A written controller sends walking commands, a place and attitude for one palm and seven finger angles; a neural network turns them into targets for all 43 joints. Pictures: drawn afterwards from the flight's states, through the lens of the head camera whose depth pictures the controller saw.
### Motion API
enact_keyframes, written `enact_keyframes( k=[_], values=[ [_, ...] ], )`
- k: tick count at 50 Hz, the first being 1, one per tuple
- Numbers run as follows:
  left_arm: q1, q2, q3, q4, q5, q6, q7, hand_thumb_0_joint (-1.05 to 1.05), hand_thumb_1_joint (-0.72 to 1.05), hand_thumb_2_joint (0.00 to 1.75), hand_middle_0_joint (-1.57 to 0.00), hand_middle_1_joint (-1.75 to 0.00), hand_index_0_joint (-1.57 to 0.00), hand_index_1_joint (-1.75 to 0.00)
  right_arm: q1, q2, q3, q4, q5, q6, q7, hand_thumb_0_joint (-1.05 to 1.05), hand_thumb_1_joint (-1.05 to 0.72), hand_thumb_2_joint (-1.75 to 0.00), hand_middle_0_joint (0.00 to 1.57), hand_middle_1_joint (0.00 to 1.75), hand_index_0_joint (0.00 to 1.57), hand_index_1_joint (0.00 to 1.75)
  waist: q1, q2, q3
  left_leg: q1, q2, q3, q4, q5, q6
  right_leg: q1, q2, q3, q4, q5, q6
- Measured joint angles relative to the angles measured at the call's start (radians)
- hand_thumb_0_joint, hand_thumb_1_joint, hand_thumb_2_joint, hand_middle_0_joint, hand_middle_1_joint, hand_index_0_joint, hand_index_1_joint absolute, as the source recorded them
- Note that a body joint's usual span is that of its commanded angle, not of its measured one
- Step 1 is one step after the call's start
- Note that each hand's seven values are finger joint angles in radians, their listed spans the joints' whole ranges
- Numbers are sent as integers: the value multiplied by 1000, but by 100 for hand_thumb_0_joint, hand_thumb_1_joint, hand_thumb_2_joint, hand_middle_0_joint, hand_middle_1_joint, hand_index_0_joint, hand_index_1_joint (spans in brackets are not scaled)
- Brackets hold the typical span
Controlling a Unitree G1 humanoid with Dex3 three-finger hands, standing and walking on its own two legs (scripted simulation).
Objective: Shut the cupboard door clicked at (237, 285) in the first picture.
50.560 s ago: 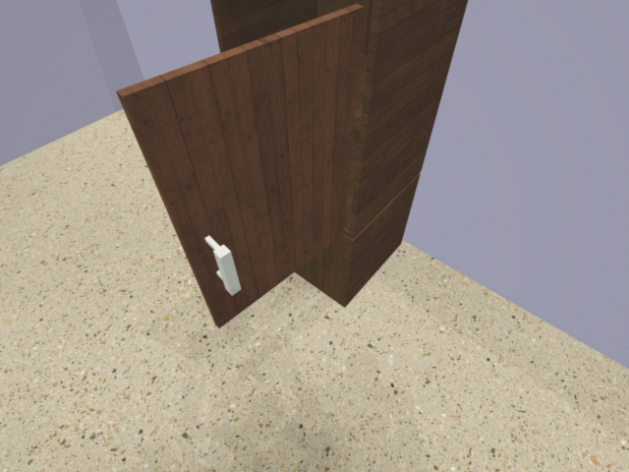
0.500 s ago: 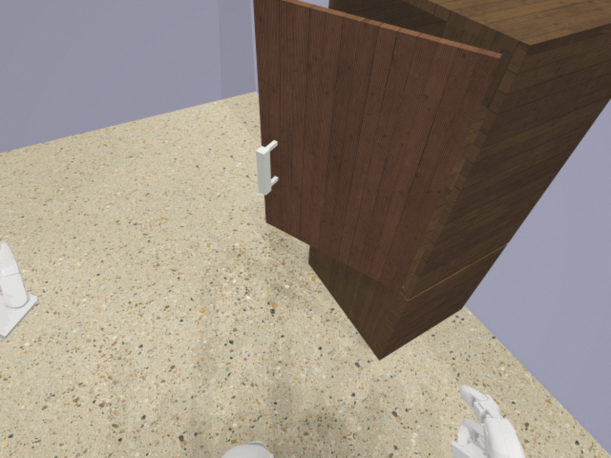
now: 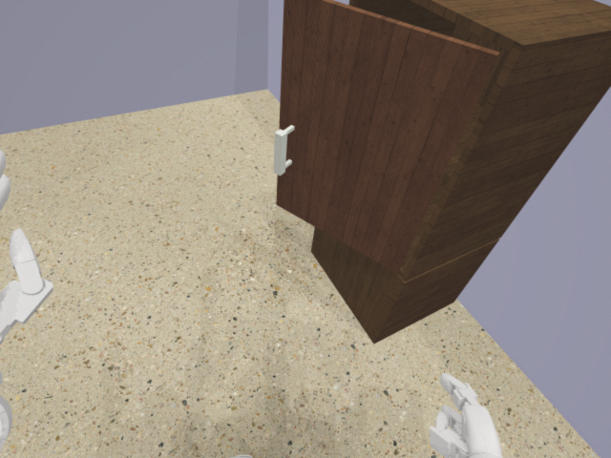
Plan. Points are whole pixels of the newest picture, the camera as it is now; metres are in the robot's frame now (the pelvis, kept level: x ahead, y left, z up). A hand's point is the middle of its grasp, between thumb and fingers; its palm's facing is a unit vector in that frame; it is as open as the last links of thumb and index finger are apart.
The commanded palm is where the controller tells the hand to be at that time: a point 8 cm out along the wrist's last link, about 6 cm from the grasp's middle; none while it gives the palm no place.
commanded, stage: stop stepping back and stand still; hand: left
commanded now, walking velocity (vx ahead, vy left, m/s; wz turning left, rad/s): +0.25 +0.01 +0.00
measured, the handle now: (285, 149) +0.83 +0.14 -0.09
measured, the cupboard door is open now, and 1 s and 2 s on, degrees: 27 27 27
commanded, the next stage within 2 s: let the arm hang, fingers relaxed in 0.84 s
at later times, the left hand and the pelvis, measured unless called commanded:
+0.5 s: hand out of the picture +0.14 +0.31 +0.17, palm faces +0.46 -0.84 -0.29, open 7.4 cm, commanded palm +0.05 +0.34 +0.19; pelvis -0.11 +0.05 +0.01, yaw -4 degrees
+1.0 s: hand (42, 392) +0.14 +0.27 +0.11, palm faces +0.29 -0.88 -0.39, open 7.4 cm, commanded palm none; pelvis -0.11 +0.04 -0.01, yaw -5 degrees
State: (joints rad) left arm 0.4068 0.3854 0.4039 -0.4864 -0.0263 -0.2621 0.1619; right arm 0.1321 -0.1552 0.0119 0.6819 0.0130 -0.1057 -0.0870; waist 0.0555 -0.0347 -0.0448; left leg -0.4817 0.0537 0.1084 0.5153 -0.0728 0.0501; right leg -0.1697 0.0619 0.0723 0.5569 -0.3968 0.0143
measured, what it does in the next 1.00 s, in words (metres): walks backwards: left foot, then right foot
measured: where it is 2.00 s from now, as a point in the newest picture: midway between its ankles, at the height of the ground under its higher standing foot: outside the picture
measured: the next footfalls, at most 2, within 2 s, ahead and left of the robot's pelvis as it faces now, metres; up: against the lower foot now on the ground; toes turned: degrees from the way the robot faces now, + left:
left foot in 0.34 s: +0.01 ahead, +0.13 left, +0.00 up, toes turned -2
right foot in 0.68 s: -0.15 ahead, -0.02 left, +0.00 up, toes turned -13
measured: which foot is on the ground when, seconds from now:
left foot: down 0.00-0.18, up 0.20-0.32, down 0.34-0.68, up 0.70-0.94, down 0.96-1.00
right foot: down 0.00-0.36, up 0.38-0.66, down 0.68-0.96, up 0.98-1.00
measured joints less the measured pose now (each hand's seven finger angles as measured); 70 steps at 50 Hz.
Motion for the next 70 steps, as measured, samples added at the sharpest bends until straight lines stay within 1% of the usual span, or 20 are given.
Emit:
enact_keyframes(
  k=[3,6,9,13,17,20,23,26,30,34,37,40,43,49,52,54,57,60,64,70],
  values=[
    [-35,45,12,29,-8,10,-17,1,89,90,-21,-30,-21,-30,-30,1,3,-43,-1,11,9,1,-90,-89,20,30,21,30,-40,2,12,14,24,14,-33,45,12,-26,8,-23,21,29,20],
    [23,80,40,38,-24,39,-37,1,89,90,-21,-30,-21,-30,-27,-9,2,-121,-4,18,19,1,-90,-89,20,30,21,30,-98,10,11,-7,29,24,-34,25,2,-56,5,-61,26,-33,-20],
    [108,95,38,7,-38,80,-52,1,89,90,-21,-30,-21,-30,17,-35,-14,-175,-2,32,21,1,-90,-89,20,30,20,30,-143,29,24,-45,9,-9,8,-142,-40,-68,-6,-92,10,-2,-46],
    [284,107,59,-113,-35,86,-34,1,89,90,-21,-30,-22,-30,118,-60,-23,-120,-7,61,21,1,-90,-89,20,30,20,30,-66,-40,-22,-86,-41,-55,339,-278,-81,-101,-49,-46,1,90,-60],
    [230,47,42,-96,-13,64,15,1,88,90,-21,-30,-22,-30,220,-106,-28,-50,-19,48,-5,1,-90,-89,20,30,20,30,-15,-6,-71,96,-10,-89,175,-301,-60,-121,-65,-90,14,55,-18],
    [23,0,30,27,-1,76,44,1,89,90,-21,-30,-22,-30,205,-94,-32,6,-9,22,-24,1,-91,-89,20,30,20,30,-26,-2,-12,100,-36,-92,169,-210,-8,-169,-65,-76,156,-18,-10],
    [-67,-14,40,116,5,113,45,1,89,90,-20,-30,-21,-30,174,-41,-8,20,-11,1,-7,1,-91,-89,20,30,20,30,-64,-7,27,131,-39,-79,110,-166,-6,-237,-31,-68,345,-26,-15],
    [-7,-2,19,67,0,137,23,1,90,90,-20,-30,-20,-30,170,16,21,2,-19,-9,26,1,-91,-89,20,30,20,30,-102,-7,30,169,-26,-65,6,-121,-20,-246,-5,-105,379,8,-24],
    [182,42,-14,-75,-7,118,-5,1,90,90,-20,-30,-20,-30,180,56,54,-35,-33,12,46,1,-90,-89,20,30,20,30,-119,8,-9,182,0,-39,-86,-106,-28,-140,16,-187,172,-19,-38],
    [265,137,34,-114,-12,111,-11,1,89,90,-21,-30,-21,-30,169,53,54,-75,-37,50,36,1,-90,-89,20,30,21,30,-105,-3,-42,94,-25,-12,-4,-183,-42,27,-1,-190,-108,-45,-89],
    [197,129,42,-47,-18,112,-6,1,89,90,-21,-30,-22,-30,122,3,29,-36,-34,75,29,1,-90,-89,20,30,21,30,-70,48,-9,-3,-14,-52,238,-280,-61,16,14,-196,-94,81,-121],
    [149,90,53,31,-22,108,13,1,89,90,-21,-30,-22,-30,131,-32,12,-2,-18,80,28,1,-90,-89,20,30,21,30,-47,32,-17,-24,-22,-51,341,-279,-71,38,-7,-185,-76,44,-114],
    [124,25,40,75,-21,114,27,1,89,90,-21,-30,-22,-30,150,-68,0,-3,-12,70,16,1,-90,-89,20,30,20,30,-37,19,-20,15,-10,-35,275,-240,-64,64,-23,-178,-67,22,-106],
    [8,-40,-96,181,22,93,-15,1,89,90,-20,-30,-21,-30,129,-133,-33,19,-15,14,39,1,-91,-89,20,30,20,30,-40,31,5,105,-7,-33,111,-112,-38,8,-43,-225,116,-52,-63],
    [-114,-66,-218,496,37,228,-86,0,90,90,-19,-30,-20,-30,56,-155,-20,17,-29,58,71,1,-91,-89,19,30,20,30,-66,44,31,69,-29,-28,136,-147,-31,-147,-57,-142,355,-177,-13],
    [-168,-98,-296,717,41,298,-119,0,91,90,-19,-30,-20,-30,23,-145,-9,9,-44,72,77,1,-91,-89,19,30,20,30,-95,55,58,60,-36,-31,127,-133,-32,-202,-60,-95,386,-197,-5],
    [-177,-151,-393,957,46,335,-159,0,91,90,-19,-30,-20,-30,10,-104,10,14,-42,100,82,1,-91,-89,20,30,20,30,-110,32,90,49,-40,-25,145,-131,-45,-180,-82,-71,195,-30,-10],
    [-140,-220,-455,1147,54,349,-177,1,91,90,-20,-30,-20,-30,47,-60,8,76,-38,144,89,1,-91,-89,20,30,20,30,-114,22,98,40,-45,-77,212,-279,-58,-162,-67,-111,182,24,-52],
    [-127,-224,-396,1235,43,308,-149,-6,99,89,-21,-30,-21,-30,126,-23,-2,186,-39,175,88,1,-91,-89,20,30,20,30,-64,27,85,68,-43,-107,277,-304,-55,-123,-37,-164,66,59,-74],
    [-125,-177,-376,1402,41,284,-129,-4,96,90,-20,-30,-21,-30,153,-6,-10,311,-31,136,64,1,-93,-89,20,30,20,30,-47,18,105,213,-50,-90,37,-228,-34,-75,-32,-158,-40,113,-61]
  ],
)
